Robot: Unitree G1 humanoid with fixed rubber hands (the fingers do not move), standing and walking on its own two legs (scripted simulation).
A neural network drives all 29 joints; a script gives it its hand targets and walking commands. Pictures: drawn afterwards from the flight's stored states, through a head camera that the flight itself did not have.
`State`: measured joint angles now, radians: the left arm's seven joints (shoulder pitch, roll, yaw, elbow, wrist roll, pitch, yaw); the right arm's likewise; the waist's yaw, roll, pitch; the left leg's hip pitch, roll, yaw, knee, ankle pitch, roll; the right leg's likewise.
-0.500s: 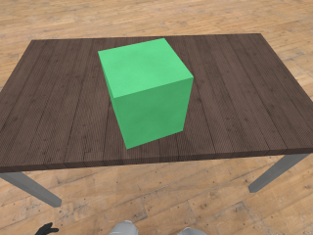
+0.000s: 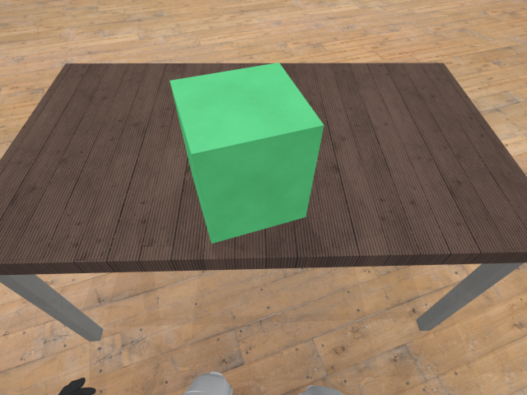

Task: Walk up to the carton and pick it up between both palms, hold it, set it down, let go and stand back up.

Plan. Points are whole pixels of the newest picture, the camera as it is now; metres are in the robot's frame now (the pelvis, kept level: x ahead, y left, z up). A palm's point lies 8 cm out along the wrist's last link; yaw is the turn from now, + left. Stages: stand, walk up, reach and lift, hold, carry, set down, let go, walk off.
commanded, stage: walk up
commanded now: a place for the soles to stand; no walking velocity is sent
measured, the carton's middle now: (244, 155) +0.54 +0.06 +0.02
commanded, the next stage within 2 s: none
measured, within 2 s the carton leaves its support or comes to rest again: neither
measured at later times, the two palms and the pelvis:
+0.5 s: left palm out of the picture +0.09 +0.33 -0.11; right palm out of the picture +0.06 -0.29 -0.10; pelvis +0.01 +0.02 -0.01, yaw +1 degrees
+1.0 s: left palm out of the picture +0.10 +0.34 -0.10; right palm out of the picture +0.08 -0.29 -0.10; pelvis +0.02 +0.02 +0.00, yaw +3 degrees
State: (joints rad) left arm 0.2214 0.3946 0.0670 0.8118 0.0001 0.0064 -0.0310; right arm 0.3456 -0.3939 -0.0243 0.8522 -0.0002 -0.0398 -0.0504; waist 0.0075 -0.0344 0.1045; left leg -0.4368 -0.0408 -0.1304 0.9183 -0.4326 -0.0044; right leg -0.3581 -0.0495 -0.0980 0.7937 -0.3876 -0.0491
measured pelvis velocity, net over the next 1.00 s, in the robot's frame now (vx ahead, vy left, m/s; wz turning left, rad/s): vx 0.02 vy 0.02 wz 0.05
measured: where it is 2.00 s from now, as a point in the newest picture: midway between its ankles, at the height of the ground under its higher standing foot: outside the picture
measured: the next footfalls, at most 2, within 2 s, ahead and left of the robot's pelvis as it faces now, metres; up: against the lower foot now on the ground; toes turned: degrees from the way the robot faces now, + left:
left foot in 0.28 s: +0.09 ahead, +0.17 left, +0.00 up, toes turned -6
left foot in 1.18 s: +0.08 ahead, +0.20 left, +0.00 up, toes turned -1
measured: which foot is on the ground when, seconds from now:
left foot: up 0.00-0.26, down 0.28-0.94, up 0.96-1.00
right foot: down 0.00-1.00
